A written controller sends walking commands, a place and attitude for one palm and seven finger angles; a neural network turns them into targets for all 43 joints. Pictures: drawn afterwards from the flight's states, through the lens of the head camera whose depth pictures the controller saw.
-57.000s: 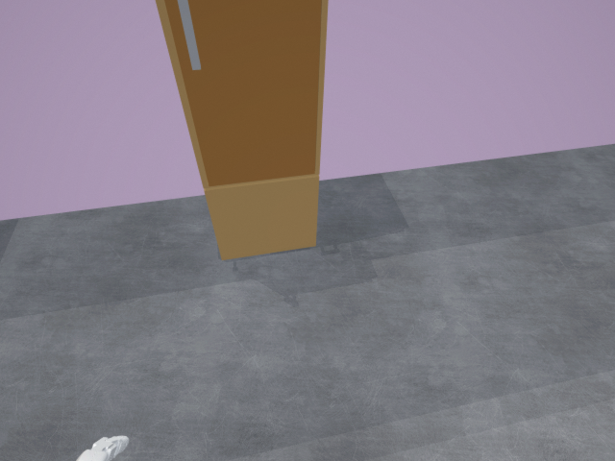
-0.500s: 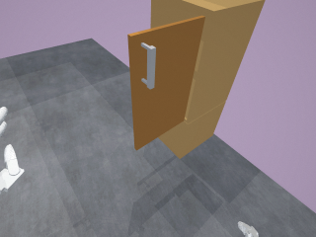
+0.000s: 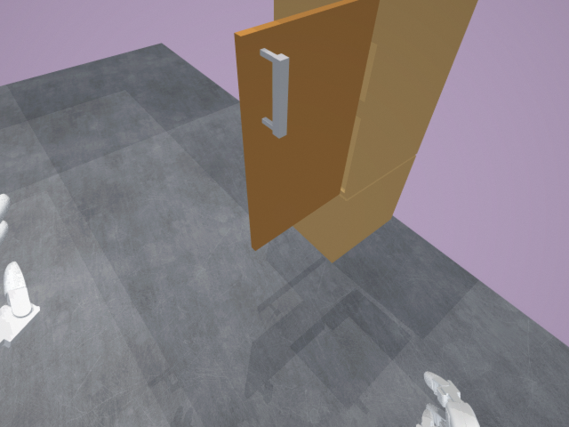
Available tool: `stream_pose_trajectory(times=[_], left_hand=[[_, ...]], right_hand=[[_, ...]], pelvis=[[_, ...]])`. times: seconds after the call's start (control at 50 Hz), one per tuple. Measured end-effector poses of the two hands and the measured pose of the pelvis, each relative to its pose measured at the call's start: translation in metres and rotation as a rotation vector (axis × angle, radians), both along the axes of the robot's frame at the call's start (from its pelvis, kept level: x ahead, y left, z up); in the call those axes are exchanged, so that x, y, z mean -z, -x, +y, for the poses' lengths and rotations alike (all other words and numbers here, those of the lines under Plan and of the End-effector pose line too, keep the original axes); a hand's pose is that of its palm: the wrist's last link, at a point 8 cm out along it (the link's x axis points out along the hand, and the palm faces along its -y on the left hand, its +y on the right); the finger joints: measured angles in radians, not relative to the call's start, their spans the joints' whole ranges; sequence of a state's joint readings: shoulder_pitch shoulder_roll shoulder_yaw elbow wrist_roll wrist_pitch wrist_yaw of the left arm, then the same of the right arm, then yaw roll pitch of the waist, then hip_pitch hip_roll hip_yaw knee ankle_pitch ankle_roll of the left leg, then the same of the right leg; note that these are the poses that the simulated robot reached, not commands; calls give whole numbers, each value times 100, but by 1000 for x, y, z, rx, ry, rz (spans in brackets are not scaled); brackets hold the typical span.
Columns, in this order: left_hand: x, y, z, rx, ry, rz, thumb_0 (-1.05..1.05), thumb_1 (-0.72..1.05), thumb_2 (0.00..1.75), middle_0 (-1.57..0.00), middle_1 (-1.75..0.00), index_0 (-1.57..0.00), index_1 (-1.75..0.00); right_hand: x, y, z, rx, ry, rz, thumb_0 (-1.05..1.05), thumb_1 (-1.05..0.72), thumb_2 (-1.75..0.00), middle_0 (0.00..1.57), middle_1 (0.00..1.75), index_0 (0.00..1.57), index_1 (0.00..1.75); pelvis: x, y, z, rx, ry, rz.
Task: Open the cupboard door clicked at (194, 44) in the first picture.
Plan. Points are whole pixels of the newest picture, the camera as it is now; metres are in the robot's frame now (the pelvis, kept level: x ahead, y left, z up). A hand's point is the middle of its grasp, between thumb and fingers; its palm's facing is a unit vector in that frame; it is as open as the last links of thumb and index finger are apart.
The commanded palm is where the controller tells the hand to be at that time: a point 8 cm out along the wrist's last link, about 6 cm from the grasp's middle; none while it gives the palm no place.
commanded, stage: let the arm hang, fingers relaxed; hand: left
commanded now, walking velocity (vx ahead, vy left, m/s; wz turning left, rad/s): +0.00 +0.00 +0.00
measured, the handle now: (273, 94) +0.64 +0.06 +0.14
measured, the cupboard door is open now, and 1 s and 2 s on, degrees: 92 92 92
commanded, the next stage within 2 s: look to check the result in 1.12 s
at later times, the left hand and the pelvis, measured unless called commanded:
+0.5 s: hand out of the picture -0.02 +0.20 -0.17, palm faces +0.07 -0.97 -0.25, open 7.1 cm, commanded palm none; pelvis -0.03 -0.01 +0.00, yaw +5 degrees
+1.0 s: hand out of the picture +0.05 +0.24 -0.14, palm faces +0.06 -0.94 -0.33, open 7.4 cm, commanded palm none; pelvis -0.01 +0.00 +0.01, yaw +5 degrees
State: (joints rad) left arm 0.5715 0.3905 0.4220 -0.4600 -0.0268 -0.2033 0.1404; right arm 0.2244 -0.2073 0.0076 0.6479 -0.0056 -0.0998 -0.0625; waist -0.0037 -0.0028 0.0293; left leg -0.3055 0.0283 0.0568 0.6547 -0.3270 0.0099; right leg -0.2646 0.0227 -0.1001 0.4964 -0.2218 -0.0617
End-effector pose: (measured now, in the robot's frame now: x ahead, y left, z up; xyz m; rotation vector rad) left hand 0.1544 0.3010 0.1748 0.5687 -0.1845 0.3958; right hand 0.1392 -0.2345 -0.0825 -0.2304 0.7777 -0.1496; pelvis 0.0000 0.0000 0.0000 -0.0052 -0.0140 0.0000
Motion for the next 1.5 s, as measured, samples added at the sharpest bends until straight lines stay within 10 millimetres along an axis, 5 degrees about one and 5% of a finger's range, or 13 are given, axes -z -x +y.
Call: stream_pose_trajectory(times=[0.06, 0.14, 0.24, 0.32, 0.48, 0.64, 1.08, 1.5], left_hand=[[32, -8, 12, -2, 40, 85, 1, 88, 90, -21, -30, -21, -30], [149, -10, 13, -98, 281, 556, 0, 89, 90, -20, -30, -20, -30], [265, 49, -45, -93, 497, 1028, 1, 90, 90, -20, -30, -20, -29], [310, 112, -87, -111, 608, 1258, 0, 92, 90, -21, -30, -20, -30], [309, 174, -63, -274, 615, 1404, -1, 96, 90, -21, -30, -21, -30], [295, 183, -33, -356, 570, 1427, 0, 92, 90, -21, -30, -20, -30], [281, 99, -18, -274, 508, 1293, 0, 90, 90, -21, -30, -20, -30], [278, 85, -14, -298, 487, 1324, 0, 90, 90, -21, -30, -21, -30]], right_hand=[[6, -2, -5, -38, 25, 11, 2, -91, -90, 21, 30, 20, 30], [26, 6, -7, -71, 22, 126, 1, -91, -90, 20, 30, 20, 30], [37, 35, -9, -72, 7, 237, 1, -91, -90, 20, 30, 20, 30], [48, 62, -17, -27, -16, 340, 1, -91, -90, 21, 30, 20, 30], [55, 122, -20, 13, -20, 560, 1, -91, -90, 20, 30, 20, 30], [59, 141, -19, 36, -32, 623, 1, -91, -90, 20, 30, 20, 30], [39, 59, -48, 15, 44, 463, 1, -91, -90, 20, 30, 20, 30], [35, 30, -59, -3, 66, 474, 1, -91, -90, 21, 30, 20, 30]], pelvis=[[6, 1, 9, -39, 17, 16], [6, 9, 15, -85, 9, 33], [7, 17, 3, -71, -18, 17], [10, 23, -9, -68, -22, -1], [-1, 25, -11, -90, 7, -13], [-5, 24, -5, -83, 2, -14], [-11, 6, -4, -79, -8, -16], [-14, -16, -9, -79, -9, -6]])
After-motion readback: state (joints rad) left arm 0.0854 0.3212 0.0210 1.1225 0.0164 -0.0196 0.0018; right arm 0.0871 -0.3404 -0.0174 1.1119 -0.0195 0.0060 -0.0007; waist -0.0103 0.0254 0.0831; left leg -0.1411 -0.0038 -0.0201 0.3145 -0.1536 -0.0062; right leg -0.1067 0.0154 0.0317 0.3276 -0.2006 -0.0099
